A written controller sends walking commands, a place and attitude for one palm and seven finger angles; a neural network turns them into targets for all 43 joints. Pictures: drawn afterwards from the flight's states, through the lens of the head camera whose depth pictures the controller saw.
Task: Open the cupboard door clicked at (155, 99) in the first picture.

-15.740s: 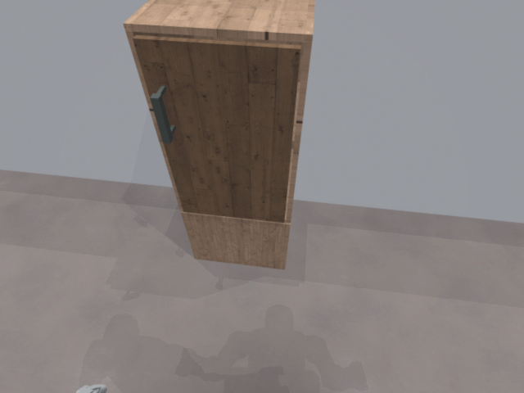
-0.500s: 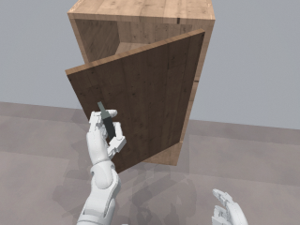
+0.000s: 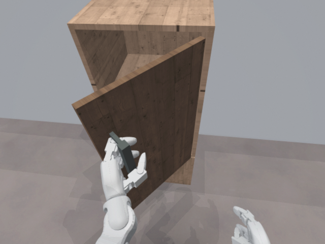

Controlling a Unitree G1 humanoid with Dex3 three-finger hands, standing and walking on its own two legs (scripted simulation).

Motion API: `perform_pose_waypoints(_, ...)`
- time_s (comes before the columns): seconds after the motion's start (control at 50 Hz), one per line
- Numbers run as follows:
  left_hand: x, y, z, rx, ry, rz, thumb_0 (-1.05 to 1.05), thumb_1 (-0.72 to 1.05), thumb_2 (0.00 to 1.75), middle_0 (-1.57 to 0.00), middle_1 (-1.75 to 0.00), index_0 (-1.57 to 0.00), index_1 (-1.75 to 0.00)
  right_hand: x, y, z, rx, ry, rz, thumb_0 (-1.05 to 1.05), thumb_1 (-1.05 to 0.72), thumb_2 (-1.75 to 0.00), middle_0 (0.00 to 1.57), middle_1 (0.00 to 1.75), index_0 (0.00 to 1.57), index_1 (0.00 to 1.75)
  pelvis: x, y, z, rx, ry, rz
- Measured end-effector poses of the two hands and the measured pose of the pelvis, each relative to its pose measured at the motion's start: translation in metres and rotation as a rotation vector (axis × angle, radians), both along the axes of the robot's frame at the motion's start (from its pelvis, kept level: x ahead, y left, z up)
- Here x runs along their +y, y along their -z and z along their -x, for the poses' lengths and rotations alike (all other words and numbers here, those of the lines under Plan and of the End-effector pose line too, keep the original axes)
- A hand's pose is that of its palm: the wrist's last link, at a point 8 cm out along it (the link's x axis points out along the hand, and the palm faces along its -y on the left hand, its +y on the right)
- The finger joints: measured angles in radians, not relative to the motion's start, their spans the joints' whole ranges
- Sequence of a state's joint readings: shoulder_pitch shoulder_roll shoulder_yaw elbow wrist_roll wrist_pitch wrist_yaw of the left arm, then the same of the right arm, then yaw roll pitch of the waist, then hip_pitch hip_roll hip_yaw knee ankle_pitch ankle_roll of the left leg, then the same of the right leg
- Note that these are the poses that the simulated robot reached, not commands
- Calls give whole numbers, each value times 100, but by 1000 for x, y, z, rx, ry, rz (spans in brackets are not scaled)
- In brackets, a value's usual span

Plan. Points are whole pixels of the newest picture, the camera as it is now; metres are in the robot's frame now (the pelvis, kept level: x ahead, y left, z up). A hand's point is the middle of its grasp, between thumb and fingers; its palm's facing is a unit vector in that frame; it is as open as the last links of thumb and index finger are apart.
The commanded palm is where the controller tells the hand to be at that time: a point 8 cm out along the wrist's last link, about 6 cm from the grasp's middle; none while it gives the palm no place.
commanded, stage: open thumb and fingers to let go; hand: left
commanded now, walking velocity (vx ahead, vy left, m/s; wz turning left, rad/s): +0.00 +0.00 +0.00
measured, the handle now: (123, 154) +0.32 +0.11 +0.06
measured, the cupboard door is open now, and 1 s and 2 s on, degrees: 50 54 54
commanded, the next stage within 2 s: slide the hand sideways off the handle in 0.58 s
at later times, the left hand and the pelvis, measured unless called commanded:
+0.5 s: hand (140, 167) +0.28 +0.07 +0.07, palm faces +0.27 -0.96 -0.01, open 14.8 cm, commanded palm +0.24 +0.11 +0.06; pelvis -0.01 +0.01 +0.00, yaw -1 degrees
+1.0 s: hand (138, 184) +0.24 +0.07 +0.07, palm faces -0.19 -0.98 +0.02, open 16.2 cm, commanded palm +0.22 +0.13 +0.06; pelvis -0.02 +0.04 +0.00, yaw -1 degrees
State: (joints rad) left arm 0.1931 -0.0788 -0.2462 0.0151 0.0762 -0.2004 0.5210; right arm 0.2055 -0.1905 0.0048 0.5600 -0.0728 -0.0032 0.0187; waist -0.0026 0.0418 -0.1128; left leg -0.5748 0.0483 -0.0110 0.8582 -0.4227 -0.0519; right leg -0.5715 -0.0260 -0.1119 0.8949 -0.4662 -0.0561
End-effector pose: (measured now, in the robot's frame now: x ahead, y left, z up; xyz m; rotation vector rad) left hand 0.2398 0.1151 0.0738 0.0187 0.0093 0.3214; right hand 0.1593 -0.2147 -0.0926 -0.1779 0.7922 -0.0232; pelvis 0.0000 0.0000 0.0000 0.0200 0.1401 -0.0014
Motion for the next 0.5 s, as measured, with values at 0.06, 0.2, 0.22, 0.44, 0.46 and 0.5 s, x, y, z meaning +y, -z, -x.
perform_pose_waypoints(0.06, 0, 0, 2, -4, 0, 4, 1, 36, 67, -36, -130, -37, -130, -4, 1, 6, 8, 3, 10, 1, -90, -90, 20, 30, 20, 30, -2, 0, 3, -2, -2, -1)
perform_pose_waypoints(0.2, -2, 5, -5, -8, 9, 9, 1, -6, 49, -33, -125, -33, -125, -9, 5, 16, 27, 17, 32, 1, -90, -90, 20, 30, 20, 30, -1, 1, 9, 5, -1, -1)
perform_pose_waypoints(0.22, -2, 5, -6, -9, 9, 9, 1, -12, 46, -32, -124, -33, -124, -9, 5, 17, 28, 20, 32, 1, -90, -90, 20, 30, 20, 30, 0, 1, 9, 6, 0, -1)
perform_pose_waypoints(0.44, -1, 5, -7, -10, 35, 6, 0, -45, 32, -28, -98, -27, -98, 6, 2, 18, 10, 25, 15, 1, -90, -90, 20, 30, 20, 30, 10, 1, 11, 2, 10, 4)
perform_pose_waypoints(0.46, -1, 5, -7, -9, 39, 6, 0, -46, 31, -27, -94, -26, -94, 8, 2, 17, 7, 24, 13, 1, -90, -90, 20, 30, 20, 30, 11, 1, 11, 1, 11, 5)
perform_pose_waypoints(0.5, -1, 5, -7, -8, 46, 4, -1, -48, 31, -26, -85, -25, -85, 11, 0, 16, 1, 23, 7, 1, -90, -90, 20, 30, 20, 30, 13, 1, 11, 0, 13, 7)
